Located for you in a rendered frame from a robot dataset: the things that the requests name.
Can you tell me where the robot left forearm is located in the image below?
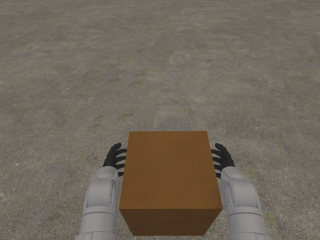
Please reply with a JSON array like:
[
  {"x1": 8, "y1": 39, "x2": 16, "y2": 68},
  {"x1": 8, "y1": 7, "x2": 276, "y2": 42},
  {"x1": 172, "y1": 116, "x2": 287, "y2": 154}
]
[{"x1": 75, "y1": 166, "x2": 120, "y2": 240}]

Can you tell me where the robot right forearm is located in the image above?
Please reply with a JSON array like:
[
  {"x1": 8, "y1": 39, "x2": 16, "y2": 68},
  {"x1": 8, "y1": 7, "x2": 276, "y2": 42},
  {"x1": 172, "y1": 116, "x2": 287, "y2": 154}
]
[{"x1": 220, "y1": 166, "x2": 272, "y2": 240}]

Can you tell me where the robot left hand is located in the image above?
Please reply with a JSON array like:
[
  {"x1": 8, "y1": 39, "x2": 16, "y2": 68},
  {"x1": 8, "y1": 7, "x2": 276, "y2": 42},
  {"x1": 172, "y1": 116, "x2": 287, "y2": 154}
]
[{"x1": 103, "y1": 143, "x2": 127, "y2": 177}]

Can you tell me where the carton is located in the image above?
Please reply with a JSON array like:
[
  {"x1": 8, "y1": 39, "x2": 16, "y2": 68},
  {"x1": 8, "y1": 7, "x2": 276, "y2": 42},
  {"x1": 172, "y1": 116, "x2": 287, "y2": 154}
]
[{"x1": 119, "y1": 131, "x2": 223, "y2": 236}]

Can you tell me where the robot right hand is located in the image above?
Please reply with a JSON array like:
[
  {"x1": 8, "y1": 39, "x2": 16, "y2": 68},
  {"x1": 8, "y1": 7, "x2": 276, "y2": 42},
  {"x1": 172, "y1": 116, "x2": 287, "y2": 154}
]
[{"x1": 211, "y1": 143, "x2": 235, "y2": 179}]

